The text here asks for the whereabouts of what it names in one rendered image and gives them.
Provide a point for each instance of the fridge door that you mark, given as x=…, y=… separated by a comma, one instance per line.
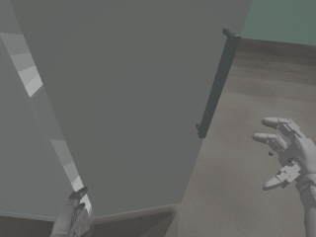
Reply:
x=128, y=80

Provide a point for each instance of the robot right forearm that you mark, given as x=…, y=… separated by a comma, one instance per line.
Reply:
x=306, y=186

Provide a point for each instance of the right robot hand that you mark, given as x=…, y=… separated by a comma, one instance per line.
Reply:
x=301, y=149

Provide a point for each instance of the handle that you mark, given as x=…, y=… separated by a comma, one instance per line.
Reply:
x=224, y=66

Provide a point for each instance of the left robot hand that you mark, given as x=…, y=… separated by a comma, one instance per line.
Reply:
x=65, y=221

